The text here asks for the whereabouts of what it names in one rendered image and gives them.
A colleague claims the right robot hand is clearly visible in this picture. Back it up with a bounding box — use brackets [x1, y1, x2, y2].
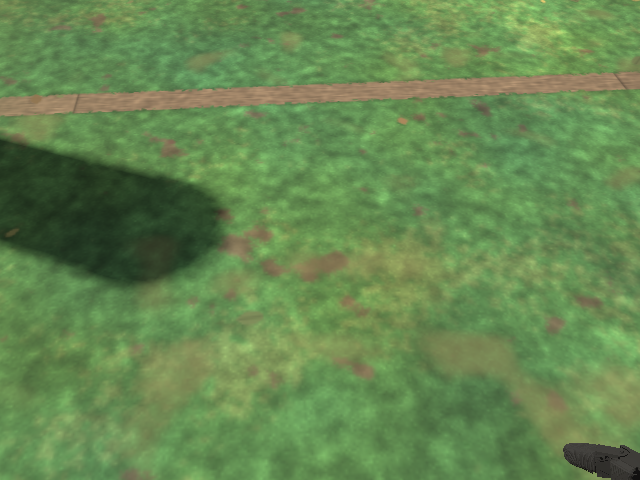
[563, 443, 640, 480]

